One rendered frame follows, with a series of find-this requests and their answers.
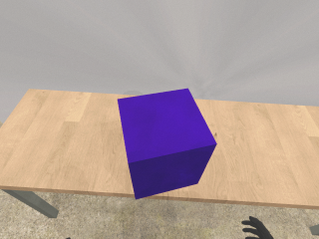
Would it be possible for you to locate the table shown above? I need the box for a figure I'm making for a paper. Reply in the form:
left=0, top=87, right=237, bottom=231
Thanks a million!
left=0, top=89, right=319, bottom=236

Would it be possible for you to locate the robot right hand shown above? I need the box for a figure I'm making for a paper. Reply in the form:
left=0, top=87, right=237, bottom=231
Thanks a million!
left=241, top=216, right=274, bottom=239

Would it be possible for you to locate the carton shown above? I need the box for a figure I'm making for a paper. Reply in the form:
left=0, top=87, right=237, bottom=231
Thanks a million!
left=118, top=88, right=217, bottom=200

